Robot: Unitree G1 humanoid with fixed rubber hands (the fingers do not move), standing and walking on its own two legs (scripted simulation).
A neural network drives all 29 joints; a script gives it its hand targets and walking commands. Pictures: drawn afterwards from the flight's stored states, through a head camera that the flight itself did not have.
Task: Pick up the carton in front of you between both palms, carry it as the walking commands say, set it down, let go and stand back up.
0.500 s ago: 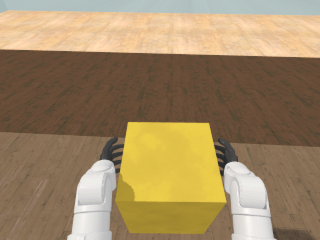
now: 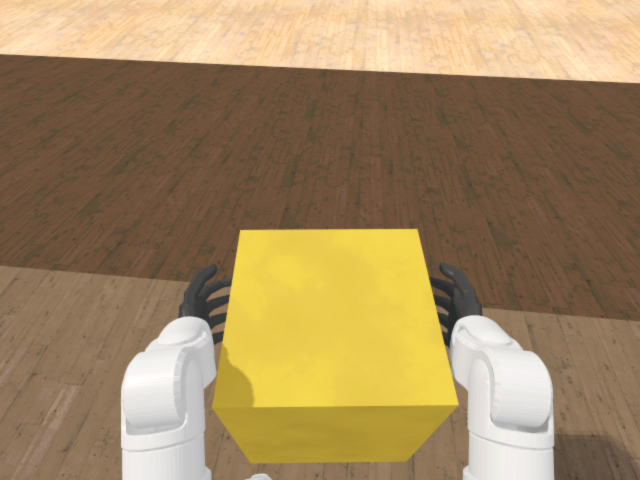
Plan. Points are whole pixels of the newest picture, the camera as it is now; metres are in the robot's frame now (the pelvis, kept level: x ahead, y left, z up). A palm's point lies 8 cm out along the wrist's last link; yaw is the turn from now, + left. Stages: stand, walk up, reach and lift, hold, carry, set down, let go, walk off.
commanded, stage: carry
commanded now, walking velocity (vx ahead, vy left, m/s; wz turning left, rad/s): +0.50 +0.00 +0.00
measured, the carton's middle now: (328, 353) +0.27 +0.01 +0.02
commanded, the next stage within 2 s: none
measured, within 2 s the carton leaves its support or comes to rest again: neither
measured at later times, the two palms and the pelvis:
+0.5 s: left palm (250, 153) +0.60 +0.16 +0.09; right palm (429, 159) +0.58 -0.14 +0.10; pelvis +0.33 +0.02 +0.00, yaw -3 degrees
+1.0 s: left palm (285, 48) +0.98 +0.13 +0.11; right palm (415, 52) +0.98 -0.17 +0.11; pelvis +0.66 -0.01 +0.00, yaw -1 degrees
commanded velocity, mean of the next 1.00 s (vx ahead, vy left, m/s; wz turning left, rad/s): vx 0.50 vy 0.00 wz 0.00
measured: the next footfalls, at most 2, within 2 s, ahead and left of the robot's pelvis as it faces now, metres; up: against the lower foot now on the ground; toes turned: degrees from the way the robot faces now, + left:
left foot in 0.08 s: +0.23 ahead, +0.10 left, +0.00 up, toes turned +9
right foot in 0.60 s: +0.58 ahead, -0.09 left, +0.00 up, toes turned -13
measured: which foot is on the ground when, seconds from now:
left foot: up 0.00-0.06, down 0.08-0.62, up 0.64-1.00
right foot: down 0.00-0.10, up 0.12-0.58, down 0.60-1.00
